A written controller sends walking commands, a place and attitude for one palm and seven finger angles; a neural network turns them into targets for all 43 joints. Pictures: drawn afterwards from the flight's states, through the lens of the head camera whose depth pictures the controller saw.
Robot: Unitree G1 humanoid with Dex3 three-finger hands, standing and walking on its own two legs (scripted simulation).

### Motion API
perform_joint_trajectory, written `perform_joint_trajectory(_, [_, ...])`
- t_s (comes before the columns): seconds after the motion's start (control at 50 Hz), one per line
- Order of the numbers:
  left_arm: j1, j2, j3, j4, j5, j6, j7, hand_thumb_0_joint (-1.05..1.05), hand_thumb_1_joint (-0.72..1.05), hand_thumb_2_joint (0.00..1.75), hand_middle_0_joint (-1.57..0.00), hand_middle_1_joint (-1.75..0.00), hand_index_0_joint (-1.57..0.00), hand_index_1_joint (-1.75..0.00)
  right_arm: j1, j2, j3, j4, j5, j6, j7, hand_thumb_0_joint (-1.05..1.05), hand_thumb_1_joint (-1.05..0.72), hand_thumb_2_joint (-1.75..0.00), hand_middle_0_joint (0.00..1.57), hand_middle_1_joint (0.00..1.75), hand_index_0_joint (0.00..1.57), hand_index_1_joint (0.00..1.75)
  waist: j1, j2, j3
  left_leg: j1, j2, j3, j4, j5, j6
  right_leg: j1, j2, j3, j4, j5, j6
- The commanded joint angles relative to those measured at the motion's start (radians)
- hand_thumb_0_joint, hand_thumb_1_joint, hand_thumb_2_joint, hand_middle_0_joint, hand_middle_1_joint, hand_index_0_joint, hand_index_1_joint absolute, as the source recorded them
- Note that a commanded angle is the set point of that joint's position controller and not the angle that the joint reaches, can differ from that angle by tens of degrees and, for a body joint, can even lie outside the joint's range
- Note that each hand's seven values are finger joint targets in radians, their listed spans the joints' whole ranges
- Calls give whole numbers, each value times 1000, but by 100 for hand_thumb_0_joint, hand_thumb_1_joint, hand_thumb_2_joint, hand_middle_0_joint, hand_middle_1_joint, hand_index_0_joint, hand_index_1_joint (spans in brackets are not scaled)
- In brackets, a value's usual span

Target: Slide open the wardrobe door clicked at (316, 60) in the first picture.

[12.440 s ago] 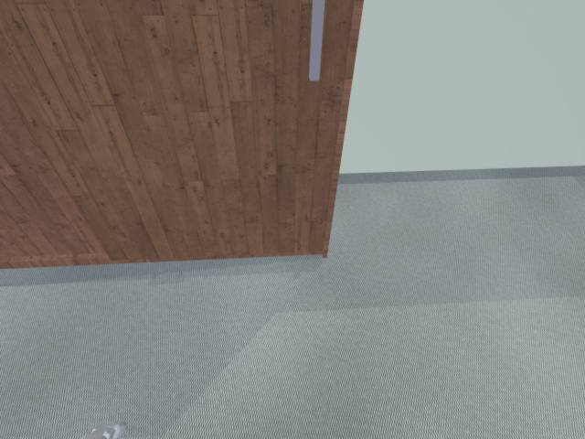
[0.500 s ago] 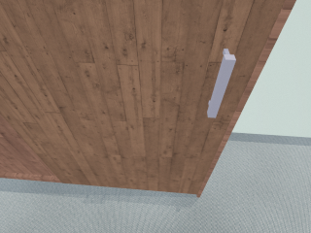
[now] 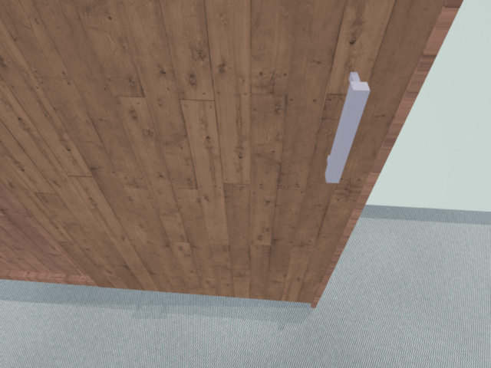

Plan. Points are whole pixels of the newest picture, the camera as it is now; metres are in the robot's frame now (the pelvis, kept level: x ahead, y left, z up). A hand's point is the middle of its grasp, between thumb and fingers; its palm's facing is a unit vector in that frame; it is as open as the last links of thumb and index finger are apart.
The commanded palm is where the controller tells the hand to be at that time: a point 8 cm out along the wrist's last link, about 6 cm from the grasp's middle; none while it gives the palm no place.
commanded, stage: raise the hand with hooked fingers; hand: right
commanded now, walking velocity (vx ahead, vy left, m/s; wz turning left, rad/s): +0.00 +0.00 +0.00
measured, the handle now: (342, 131) +0.47 -0.14 +0.15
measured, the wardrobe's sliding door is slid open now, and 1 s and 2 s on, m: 0.00 0.00 0.00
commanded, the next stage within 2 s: none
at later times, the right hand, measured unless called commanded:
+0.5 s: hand (375, 361) +0.15 -0.18 -0.03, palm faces +0.05 +1.00 +0.03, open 8.5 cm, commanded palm +0.13 -0.25 -0.01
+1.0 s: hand (427, 306) +0.21 -0.23 +0.06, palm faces +0.10 +0.99 -0.08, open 11.6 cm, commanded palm +0.17 -0.29 +0.07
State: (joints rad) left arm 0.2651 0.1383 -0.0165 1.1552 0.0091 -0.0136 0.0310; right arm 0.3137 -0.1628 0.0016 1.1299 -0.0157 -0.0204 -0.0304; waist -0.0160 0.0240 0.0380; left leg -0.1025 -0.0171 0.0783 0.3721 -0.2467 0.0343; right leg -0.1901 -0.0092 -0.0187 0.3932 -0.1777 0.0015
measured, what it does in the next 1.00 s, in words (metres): stands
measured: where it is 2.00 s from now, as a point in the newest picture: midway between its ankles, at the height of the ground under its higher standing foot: outside the picture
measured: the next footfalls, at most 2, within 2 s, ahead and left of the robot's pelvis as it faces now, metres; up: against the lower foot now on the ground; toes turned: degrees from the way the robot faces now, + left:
none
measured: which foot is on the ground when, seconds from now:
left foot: down 0.00-1.00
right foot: down 0.00-1.00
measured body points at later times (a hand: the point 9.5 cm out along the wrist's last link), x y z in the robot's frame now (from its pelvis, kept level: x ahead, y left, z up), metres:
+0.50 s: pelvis -0.02 +0.00 -0.06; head -0.01 -0.01 +0.39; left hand +0.20 +0.24 -0.08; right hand +0.15 -0.23 -0.03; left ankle -0.03 +0.09 -0.74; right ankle +0.02 -0.12 -0.74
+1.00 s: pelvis -0.01 -0.01 -0.03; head -0.01 -0.01 +0.42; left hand +0.13 +0.23 -0.12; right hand +0.19 -0.29 +0.07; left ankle -0.03 +0.09 -0.74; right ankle +0.02 -0.12 -0.74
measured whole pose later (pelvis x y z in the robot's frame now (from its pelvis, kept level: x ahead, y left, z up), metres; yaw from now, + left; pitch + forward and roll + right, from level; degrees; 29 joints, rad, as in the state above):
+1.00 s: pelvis -0.01 -0.01 -0.03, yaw +1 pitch +4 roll +1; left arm 0.30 0.24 -0.03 0.63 -0.05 -0.25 0.08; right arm 0.38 -0.28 -0.28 -0.10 0.32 -0.20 0.23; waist 0.00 -0.04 -0.08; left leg -0.40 -0.01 0.08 0.73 -0.40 0.02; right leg -0.50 -0.02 -0.02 0.77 -0.34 -0.02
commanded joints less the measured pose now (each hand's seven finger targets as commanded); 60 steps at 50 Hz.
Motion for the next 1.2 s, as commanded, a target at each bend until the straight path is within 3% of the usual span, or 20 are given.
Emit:
perform_joint_trajectory(0.0, [43,110,17,-33,1,-17,8,0,90,90,-20,-30,-20,-30,72,-99,-17,-20,3,-13,-3,0,-90,-90,20,30,20,30,-1,-37,43,-73,140,-108,-98,60,-10,5,-92,77,-55,103,-6])
perform_joint_trajectory(0.04, [46,103,17,-33,1,-16,9,0,90,90,-20,-30,-20,-30,74,-94,-17,-19,1,-12,-3,0,-90,-90,20,30,20,30,-2,-19,51,-75,138,-106,-100,62,-11,5,-95,77,-56,105,-7])
perform_joint_trajectory(0.06, [-43,116,12,-99,-5,-30,-6,0,90,90,-20,-30,-20,-30,135,-78,-2,-1,-13,-40,-48,0,-90,-90,20,30,20,30,-22,-66,33,-82,198,-200,-61,571,-38,-45,-76,30,177,154,4])
perform_joint_trajectory(0.08, [0,312,42,-458,-47,-163,36,0,90,90,-20,-30,-20,-30,-601,-305,-79,-1568,215,-248,-35,0,-88,-89,20,32,20,32,120,-269,-448,-17,91,-92,50,374,-12,259,18,17,29,180,-36])
perform_joint_trajectory(0.1, [-79,218,22,-420,-42,-251,67,0,90,90,-20,-30,-20,-30,-227,-267,-107,-1374,132,-205,-96,0,-85,-88,20,33,20,33,5,-372,-456,-42,35,-54,110,148,20,274,-17,-2,13,235,-29])
perform_joint_trajectory(0.12, [-52,161,26,-382,-61,-269,59,0,90,90,-20,-30,-20,-30,142,26,47,-1022,140,-71,-107,0,-83,-87,21,34,21,34,44,-242,-235,-133,31,5,115,84,2,111,-23,19,14,154,-27])
perform_joint_trajectory(0.14, [-10,186,48,-417,-77,-264,60,0,90,90,-20,-30,-20,-30,140,79,59,-1066,171,-42,-101,0,-81,-86,21,36,21,36,35,-92,-136,-161,35,29,104,50,-9,-5,-18,48,22,70,-15])
perform_joint_trajectory(0.16, [-70,224,46,-495,-79,-282,57,0,90,90,-20,-30,-20,-30,-30,1,35,-1261,190,-115,-87,0,-78,-85,21,37,21,37,75,5,-37,-251,21,20,93,-25,-18,-49,-16,62,52,-42,-30])
perform_joint_trajectory(0.18, [-86,239,61,-518,-52,-300,61,0,90,90,-20,-30,-20,-30,-2,-48,-17,-1257,190,-176,-73,0,-76,-84,21,39,21,39,72,59,-54,-307,16,16,100,-113,-23,-81,2,55,92,-100,-34])
perform_joint_trajectory(0.22, [-111,231,74,-553,-22,-303,50,0,90,90,-20,-30,-20,-30,141,4,-47,-1090,202,-288,-16,0,-71,-82,21,42,21,42,44,213,7,-452,9,22,160,-235,-30,-228,10,54,190,-153,-21])
perform_joint_trajectory(0.26, [-139,216,85,-597,-15,-296,10,0,90,90,-20,-30,-20,-30,321,22,-89,-977,224,-428,97,0,-67,-80,22,45,22,45,-27,182,-23,-502,10,11,271,-218,-15,-349,19,36,288,-143,0])
perform_joint_trajectory(0.32, [-182,227,112,-694,-22,-277,-34,0,90,90,-20,-30,-20,-30,417,-55,-180,-1008,272,-591,284,0,-60,-77,22,50,22,50,-54,107,-160,-483,22,-29,408,-62,-4,-444,32,2,428,-87,3])
perform_joint_trajectory(0.34, [-188,233,116,-727,-28,-258,-37,0,90,90,-20,-30,-20,-30,460,-113,-243,-1011,272,-555,302,0,-57,-76,22,51,22,51,-85,30,-190,-451,26,-47,424,-25,1,-444,37,-11,434,-65,-1])
perform_joint_trajectory(0.42, [-206,213,90,-848,-46,-208,6,0,90,90,-20,-30,-20,-30,247,-134,-228,-1379,310,-412,259,0,-48,-72,23,57,23,57,-37,-50,-266,-458,23,-75,382,-128,-19,-403,35,-20,428,-132,-24])
perform_joint_trajectory(0.44, [-173,208,88,-835,-36,-199,14,0,90,90,-20,-30,-20,-30,192,-151,-241,-1428,306,-409,223,0,-46,-71,23,58,23,58,-15,-24,-238,-490,15,-81,379,-144,-22,-414,24,3,437,-144,-29])
perform_joint_trajectory(0.5, [-92,193,77,-814,-24,-203,26,0,90,90,-20,-30,-20,-30,93,-148,-213,-1585,264,-473,155,0,-39,-68,24,63,24,63,28,-142,-287,-506,0,-52,414,-23,-11,-323,3,34,453,-48,-38])
perform_joint_trajectory(0.58, [-75,214,54,-765,-26,-233,40,0,90,90,-20,-30,-20,-30,0,-160,-158,-1544,262,-513,212,0,-29,-64,24,69,24,69,82,-124,-237,-553,-5,-52,393,-65,-16,-325,-6,61,468,-90,-40])
perform_joint_trajectory(0.74, [-142,210,33,-743,-57,-261,76,0,90,90,-20,-30,-20,-30,71,-261,-337,-1354,348,-240,293,0,-11,-56,26,81,26,81,-17,-29,-248,-343,22,-80,247,-110,-26,-304,3,64,342,-86,-35])
perform_joint_trajectory(0.9, [-115,216,32,-716,-53,-310,57,0,90,90,-20,-30,-20,-30,6,-251,-349,-1444,350,-256,248,0,8,-48,27,93,27,93,-10,-68,-228,-315,8,-25,235,17,-29,-190,2,46,258,-8,-32])
perform_joint_trajectory(1.18, [-121,245,17,-686,-69,-342,81,0,90,90,-20,-30,-20,-30,-288,-372,-437,-1404,376,-120,318,0,41,-34,29,114,29,114,-21,-96,-189,-215,1,-6,142,87,-17,-36,4,62,138,43,-32])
